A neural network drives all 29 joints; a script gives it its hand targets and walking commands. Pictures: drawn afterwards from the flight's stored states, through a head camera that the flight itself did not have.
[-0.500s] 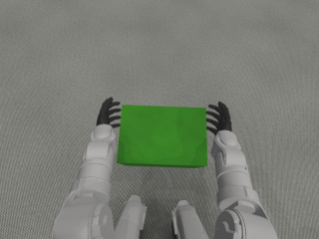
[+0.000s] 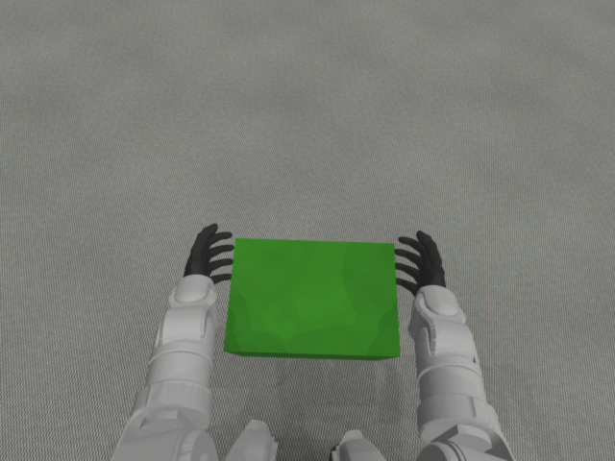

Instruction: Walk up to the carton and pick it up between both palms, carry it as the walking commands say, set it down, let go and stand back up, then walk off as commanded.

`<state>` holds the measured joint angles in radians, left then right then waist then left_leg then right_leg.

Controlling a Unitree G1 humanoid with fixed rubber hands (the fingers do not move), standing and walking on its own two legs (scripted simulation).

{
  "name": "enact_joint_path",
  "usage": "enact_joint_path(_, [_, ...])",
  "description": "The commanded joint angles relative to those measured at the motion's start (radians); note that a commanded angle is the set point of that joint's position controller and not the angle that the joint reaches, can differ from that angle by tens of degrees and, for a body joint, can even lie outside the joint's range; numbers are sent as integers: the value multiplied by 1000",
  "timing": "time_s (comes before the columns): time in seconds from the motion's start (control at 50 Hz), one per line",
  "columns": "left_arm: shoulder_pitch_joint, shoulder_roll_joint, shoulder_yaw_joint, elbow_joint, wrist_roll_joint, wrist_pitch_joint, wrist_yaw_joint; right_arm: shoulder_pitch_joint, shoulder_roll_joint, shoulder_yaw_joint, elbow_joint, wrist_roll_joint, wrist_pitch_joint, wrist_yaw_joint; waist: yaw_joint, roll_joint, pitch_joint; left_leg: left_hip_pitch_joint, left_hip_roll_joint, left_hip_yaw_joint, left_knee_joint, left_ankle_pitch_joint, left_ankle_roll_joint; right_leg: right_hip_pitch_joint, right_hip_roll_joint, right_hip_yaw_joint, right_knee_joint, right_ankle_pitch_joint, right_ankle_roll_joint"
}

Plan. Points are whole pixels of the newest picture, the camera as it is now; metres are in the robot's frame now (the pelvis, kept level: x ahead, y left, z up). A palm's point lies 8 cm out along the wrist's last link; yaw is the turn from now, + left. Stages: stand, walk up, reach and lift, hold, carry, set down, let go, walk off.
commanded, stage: reach and lift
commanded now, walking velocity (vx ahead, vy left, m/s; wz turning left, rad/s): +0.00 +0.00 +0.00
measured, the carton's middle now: (311, 304) +0.36 +0.00 -0.13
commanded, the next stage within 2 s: none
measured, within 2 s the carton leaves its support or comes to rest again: neither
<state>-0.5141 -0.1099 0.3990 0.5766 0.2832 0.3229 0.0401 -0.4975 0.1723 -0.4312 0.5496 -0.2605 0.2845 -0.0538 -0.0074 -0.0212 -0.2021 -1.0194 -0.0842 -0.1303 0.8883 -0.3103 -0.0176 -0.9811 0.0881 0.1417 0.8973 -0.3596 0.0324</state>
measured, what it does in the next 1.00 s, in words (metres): rises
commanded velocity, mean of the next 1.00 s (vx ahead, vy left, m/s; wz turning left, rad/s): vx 0.00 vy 0.00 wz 0.00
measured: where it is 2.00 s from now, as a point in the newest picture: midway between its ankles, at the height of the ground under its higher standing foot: outside the picture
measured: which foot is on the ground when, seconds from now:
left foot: down 0.00-1.00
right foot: down 0.00-1.00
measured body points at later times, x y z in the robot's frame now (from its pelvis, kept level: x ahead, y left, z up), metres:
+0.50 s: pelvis +0.02 +0.00 +0.05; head +0.07 +0.01 +0.49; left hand +0.36 +0.16 +0.03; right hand +0.35 -0.16 +0.04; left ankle +0.05 +0.12 -0.68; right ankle +0.03 -0.13 -0.68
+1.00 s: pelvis +0.03 -0.01 +0.07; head +0.00 +0.00 +0.51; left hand +0.34 +0.15 +0.09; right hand +0.34 -0.17 +0.10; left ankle +0.05 +0.12 -0.68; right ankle +0.03 -0.13 -0.68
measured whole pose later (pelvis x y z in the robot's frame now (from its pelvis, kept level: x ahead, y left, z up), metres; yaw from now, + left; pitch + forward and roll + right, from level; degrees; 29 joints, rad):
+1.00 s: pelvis +0.03 -0.01 +0.07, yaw +0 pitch -1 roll +0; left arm -0.30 -0.14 0.27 0.35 0.29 0.64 0.02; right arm -0.31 0.16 -0.30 0.36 -0.28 0.61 -0.03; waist -0.01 -0.02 -0.07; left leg -0.19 -0.05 -0.13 0.40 -0.18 -0.01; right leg -0.16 0.05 0.15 0.41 -0.22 0.01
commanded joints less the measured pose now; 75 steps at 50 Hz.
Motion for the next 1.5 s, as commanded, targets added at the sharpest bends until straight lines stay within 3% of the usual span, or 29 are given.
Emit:
enact_joint_path(0.0, [-486, -973, -571, 55, -140, -13, -303, -458, 954, 586, 113, 119, 22, 295, 7, 34, -533, 472, -29, 83, -118, 285, 6, 258, 35, -89, -142, 265, -16])
enact_joint_path(0.3, [-398, -968, -589, 12, -145, 39, -324, -373, 957, 606, 68, 114, 76, 307, 6, 31, -426, 642, -16, 78, -290, 314, 6, 462, 18, -79, -307, 305, -19])
enact_joint_path(0.62, [-326, -948, -593, -49, -170, 143, -314, -299, 956, 606, 32, 138, 184, 307, 7, 28, -205, 841, 0, 74, -444, 291, 8, 666, 3, -65, -472, 283, -23])
enact_joint_path(1.0, [-317, -951, -712, -238, -262, 316, -315, -278, 967, 709, -149, 234, 362, 315, 7, 16, -76, 1014, 3, 63, -545, 299, 17, 855, -1, -61, -572, 308, -15])
enact_joint_path(1.2, [-335, -941, -661, -237, -260, 390, -316, -304, 925, 672, -156, 229, 430, 320, 6, 17, 35, 1036, -3, 66, -586, 228, 16, 884, -4, -59, -610, 252, -21])
enact_joint_path(1.48, [-376, -953, -644, -219, -255, 388, -311, -358, 913, 650, -158, 222, 429, 325, 4, 15, 4, 1055, -3, 64, -569, 239, 9, 887, -1, -67, -594, 254, -17])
